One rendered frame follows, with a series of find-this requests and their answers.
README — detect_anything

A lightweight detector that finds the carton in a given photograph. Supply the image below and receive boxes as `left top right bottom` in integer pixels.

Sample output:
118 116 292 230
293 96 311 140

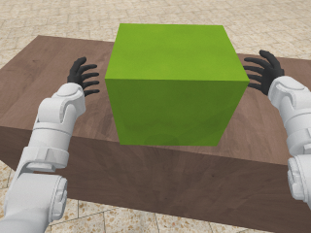
104 23 250 147

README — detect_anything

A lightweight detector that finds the pedestal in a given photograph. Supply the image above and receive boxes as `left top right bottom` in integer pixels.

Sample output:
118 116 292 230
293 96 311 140
0 35 311 233

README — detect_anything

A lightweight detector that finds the robot right upper arm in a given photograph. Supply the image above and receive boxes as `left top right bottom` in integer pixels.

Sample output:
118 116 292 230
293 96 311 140
287 154 311 210

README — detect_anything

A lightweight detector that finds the left robot hand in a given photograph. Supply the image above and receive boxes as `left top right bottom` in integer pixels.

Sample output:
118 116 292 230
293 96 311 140
67 56 100 97

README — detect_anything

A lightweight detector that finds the right robot forearm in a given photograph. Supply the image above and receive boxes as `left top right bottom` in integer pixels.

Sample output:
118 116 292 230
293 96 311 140
267 76 311 156

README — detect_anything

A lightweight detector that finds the robot left upper arm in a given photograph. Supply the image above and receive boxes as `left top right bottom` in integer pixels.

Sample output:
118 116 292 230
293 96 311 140
0 173 68 233

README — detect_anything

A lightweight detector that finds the left robot forearm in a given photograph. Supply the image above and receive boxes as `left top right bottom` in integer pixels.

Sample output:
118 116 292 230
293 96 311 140
3 83 86 216

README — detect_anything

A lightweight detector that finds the right robot hand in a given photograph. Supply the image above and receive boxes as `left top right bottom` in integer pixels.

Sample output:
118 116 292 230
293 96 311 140
243 50 285 96

